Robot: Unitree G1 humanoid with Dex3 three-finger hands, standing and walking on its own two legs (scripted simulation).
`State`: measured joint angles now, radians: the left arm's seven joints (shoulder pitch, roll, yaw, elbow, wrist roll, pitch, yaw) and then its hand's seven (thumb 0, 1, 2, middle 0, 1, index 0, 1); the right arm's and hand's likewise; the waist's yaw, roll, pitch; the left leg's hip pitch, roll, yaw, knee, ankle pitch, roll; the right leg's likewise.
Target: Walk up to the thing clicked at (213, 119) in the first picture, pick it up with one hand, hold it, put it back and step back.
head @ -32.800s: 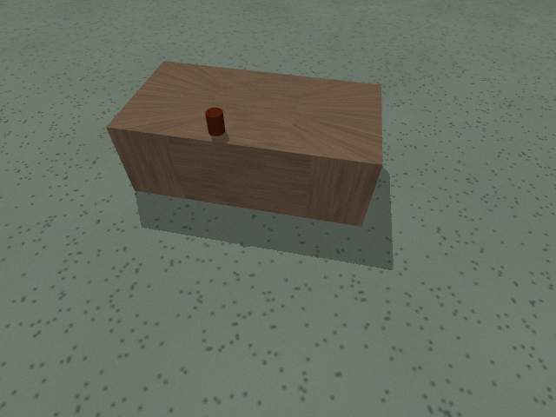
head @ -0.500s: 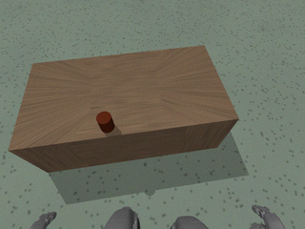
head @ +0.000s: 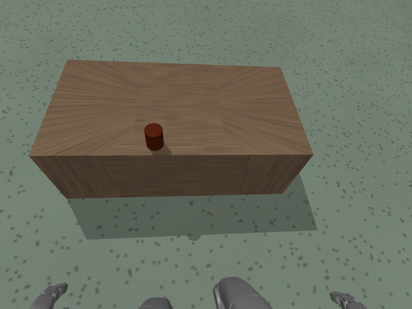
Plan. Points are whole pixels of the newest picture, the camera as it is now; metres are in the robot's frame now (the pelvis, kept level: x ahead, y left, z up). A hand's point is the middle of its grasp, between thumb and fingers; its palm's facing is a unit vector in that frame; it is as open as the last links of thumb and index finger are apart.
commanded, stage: step back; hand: left
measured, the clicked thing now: (154, 137) +0.73 +0.18 -0.33
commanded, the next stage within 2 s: stand in 1.88 s
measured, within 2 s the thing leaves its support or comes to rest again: neither
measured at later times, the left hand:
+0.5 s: hand out of the picture -0.07 +0.24 -0.13, palm faces +0.00 -0.89 -0.45, open 7.4 cm
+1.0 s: hand out of the picture -0.31 +0.21 -0.16, palm faces -0.01 -0.92 -0.39, open 7.4 cm
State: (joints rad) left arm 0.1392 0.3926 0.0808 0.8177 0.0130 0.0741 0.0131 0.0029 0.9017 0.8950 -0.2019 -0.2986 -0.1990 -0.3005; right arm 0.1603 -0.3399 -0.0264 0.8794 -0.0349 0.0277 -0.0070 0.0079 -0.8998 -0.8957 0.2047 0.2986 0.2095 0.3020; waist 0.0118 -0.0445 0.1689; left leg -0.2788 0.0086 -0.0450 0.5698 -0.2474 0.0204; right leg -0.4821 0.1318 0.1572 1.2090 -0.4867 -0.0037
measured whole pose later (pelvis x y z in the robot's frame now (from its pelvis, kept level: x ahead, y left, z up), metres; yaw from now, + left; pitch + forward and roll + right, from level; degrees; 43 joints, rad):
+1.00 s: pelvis -0.35 -0.06 -0.01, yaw -2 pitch -3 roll -1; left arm 0.25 0.35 0.05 0.95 0.05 0.01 0.00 0.00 0.90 0.89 -0.20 -0.30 -0.20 -0.30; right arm 0.12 -0.40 -0.05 0.88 -0.03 0.06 -0.01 0.01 -0.90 -0.90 0.20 0.30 0.21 0.30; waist 0.05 0.04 0.10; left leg -0.44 0.01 -0.10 0.84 -0.43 0.00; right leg -0.20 0.04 0.05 0.63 -0.38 -0.02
